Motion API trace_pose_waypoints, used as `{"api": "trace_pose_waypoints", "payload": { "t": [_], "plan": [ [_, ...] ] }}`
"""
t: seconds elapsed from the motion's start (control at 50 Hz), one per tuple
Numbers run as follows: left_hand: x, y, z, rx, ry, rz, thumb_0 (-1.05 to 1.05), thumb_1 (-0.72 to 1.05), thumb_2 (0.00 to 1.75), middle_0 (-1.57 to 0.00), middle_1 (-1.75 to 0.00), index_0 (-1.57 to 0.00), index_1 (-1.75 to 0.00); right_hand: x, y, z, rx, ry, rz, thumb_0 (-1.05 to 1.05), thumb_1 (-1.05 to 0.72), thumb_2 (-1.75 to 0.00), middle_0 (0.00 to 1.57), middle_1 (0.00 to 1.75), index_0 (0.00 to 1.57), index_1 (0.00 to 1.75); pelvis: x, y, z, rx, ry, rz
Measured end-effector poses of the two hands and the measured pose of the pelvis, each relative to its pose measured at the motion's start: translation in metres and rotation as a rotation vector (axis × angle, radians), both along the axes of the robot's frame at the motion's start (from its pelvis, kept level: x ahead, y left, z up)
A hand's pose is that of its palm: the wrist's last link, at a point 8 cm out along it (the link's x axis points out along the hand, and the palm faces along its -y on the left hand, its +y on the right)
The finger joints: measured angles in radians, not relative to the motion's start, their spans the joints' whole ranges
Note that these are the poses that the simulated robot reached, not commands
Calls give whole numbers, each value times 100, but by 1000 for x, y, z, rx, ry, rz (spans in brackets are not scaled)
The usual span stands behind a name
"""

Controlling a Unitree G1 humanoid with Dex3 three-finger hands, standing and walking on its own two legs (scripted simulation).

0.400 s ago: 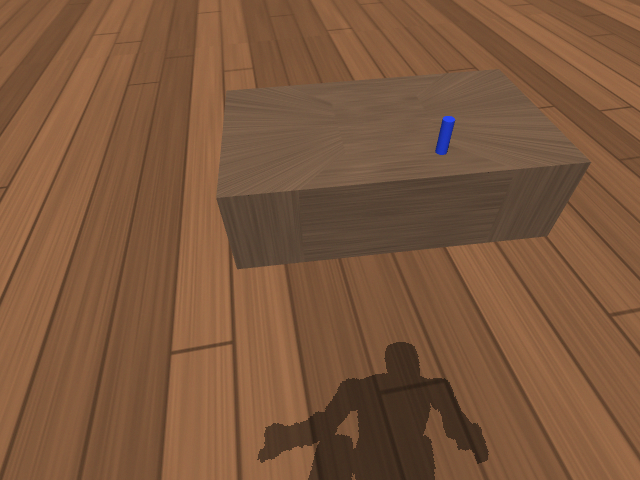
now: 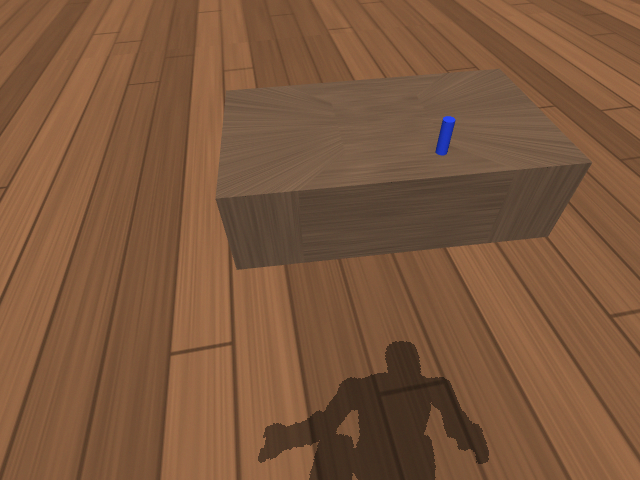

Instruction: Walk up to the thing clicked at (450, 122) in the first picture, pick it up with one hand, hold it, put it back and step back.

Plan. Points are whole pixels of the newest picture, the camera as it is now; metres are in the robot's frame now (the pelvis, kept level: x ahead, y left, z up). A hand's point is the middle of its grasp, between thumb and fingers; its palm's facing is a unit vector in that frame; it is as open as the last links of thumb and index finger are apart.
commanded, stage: stand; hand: right
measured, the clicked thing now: (445, 136) +1.30 -0.42 -0.32
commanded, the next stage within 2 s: walk up in 0.72 s
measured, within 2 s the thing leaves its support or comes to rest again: neither
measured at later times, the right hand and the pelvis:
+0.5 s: hand out of the picture +0.08 -0.25 -0.16, palm faces -0.03 +0.94 -0.33, open 7.3 cm; pelvis +0.00 +0.00 +0.00, yaw +0 degrees
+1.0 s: hand out of the picture +0.07 -0.35 -0.16, palm faces -0.01 +0.91 -0.42, open 7.4 cm; pelvis +0.05 -0.06 -0.02, yaw +0 degrees
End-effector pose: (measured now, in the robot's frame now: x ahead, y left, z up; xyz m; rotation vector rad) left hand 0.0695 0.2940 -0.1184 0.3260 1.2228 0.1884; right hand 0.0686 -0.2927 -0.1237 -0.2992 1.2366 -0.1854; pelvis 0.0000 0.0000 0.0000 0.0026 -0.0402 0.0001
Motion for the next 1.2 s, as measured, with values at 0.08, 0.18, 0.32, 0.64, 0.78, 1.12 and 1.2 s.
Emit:
{"api": "trace_pose_waypoints", "payload": {
  "t": [0.08, 0.18, 0.32, 0.64, 0.78, 1.12, 1.2],
  "plan": [
    [2, 0, 0, -2, -4, 3, 1, 91, 90, -20, -30, -20, -30, 1, -1, 1, -3, -2, 2, 0, -91, -89, 21, 30, 20, 30, 1, 0, 0, 0, 0, 0],
    [3, 0, 0, -1, -3, 4, 1, 91, 90, -20, -30, -20, -30, 2, -1, 1, -4, 0, 4, 0, -91, -89, 21, 30, 20, 30, 2, -1, 0, 1, 0, 0],
    [3, 0, 1, 1, 1, 7, 1, 91, 90, -20, -30, -20, -30, 3, -2, 0, -4, 0, 5, 0, -91, -89, 21, 30, 20, 30, 3, -1, 0, 1, 0, -1],
    [4, -1, 1, 3, 5, 7, 1, 91, 90, -20, -30, -20, -30, 5, -3, 1, -5, 4, 6, 0, -91, -89, 21, 30, 20, 30, 6, -3, 0, 0, 3, -1],
    [8, 3, 1, -13, -17, 12, 1, 91, 90, -20, -30, -20, -30, 4, -9, 3, -6, -25, 5, 0, -91, -89, 21, 30, 21, 30, 10, -5, -2, 6, 9, 1],
    [71, -41, 9, 66, -107, 41, 0, 91, 90, -20, -30, -20, -30, 56, -135, -6, -117, 38, 12, 1, -91, -89, 21, 30, 20, 30, 91, -86, -25, -20, -13, 30],
    [69, -61, 5, 21, -56, 79, 1, 91, 90, -20, -30, -20, -30, 117, -132, 8, -93, -42, 79, 1, -91, -89, 21, 30, 20, 30, 120, -92, -16, -31, -13, 42]
  ]
}}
